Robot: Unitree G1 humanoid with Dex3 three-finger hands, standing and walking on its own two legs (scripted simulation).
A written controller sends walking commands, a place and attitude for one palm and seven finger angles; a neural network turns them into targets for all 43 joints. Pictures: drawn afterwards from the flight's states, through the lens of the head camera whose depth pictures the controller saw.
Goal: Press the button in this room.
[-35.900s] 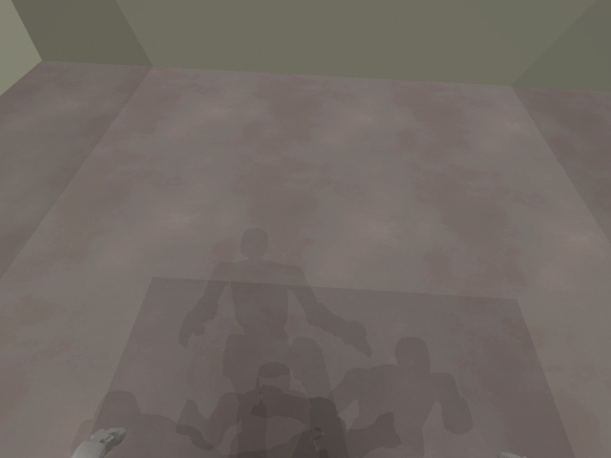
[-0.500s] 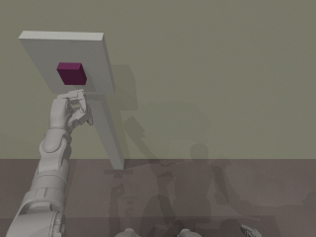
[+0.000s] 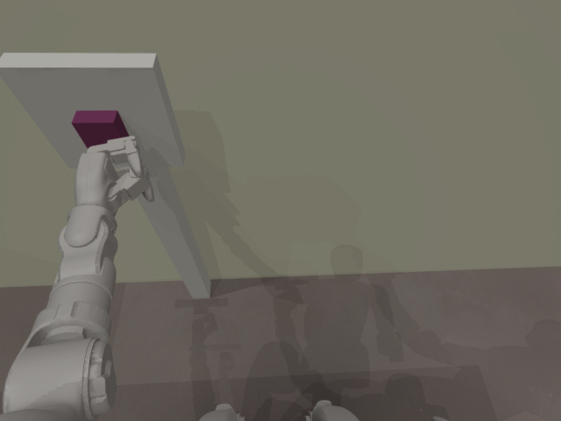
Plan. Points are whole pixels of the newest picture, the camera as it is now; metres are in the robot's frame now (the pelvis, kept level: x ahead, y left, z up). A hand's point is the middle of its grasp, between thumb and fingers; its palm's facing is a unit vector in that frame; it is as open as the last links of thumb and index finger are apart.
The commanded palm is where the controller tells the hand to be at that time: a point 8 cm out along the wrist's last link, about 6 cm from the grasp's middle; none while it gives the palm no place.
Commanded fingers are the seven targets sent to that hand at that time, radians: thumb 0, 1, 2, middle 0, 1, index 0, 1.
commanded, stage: press the button with the knuckle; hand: left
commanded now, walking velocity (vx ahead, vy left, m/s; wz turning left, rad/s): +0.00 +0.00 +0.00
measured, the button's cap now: (103, 129) +0.50 +0.24 +0.11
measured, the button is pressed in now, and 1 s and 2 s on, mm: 0 11 0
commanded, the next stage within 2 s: hold the button down briefly in 0.44 s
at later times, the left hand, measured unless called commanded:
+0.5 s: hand (143, 168) +0.46 +0.19 +0.07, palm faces +0.03 -1.00 -0.03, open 3.4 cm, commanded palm +0.45 +0.24 +0.08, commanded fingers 0.00 0.90 0.90 -1.30 -1.50 -1.30 -1.50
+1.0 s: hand (142, 169) +0.46 +0.19 +0.07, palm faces +0.00 -1.00 -0.02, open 3.4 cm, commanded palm +0.44 +0.25 +0.08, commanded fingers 0.00 0.90 0.90 -1.30 -1.50 -1.30 -1.50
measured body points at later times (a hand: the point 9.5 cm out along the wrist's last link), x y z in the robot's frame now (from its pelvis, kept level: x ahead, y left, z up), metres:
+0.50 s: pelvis -0.02 +0.00 -0.01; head +0.08 +0.01 +0.43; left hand +0.45 +0.24 +0.08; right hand +0.02 -0.27 -0.12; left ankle +0.00 +0.10 -0.70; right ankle +0.00 -0.10 -0.70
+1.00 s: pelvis -0.05 +0.01 -0.02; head +0.06 +0.03 +0.42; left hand +0.45 +0.25 +0.08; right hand -0.03 -0.26 -0.12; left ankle +0.00 +0.10 -0.70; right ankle +0.00 -0.10 -0.70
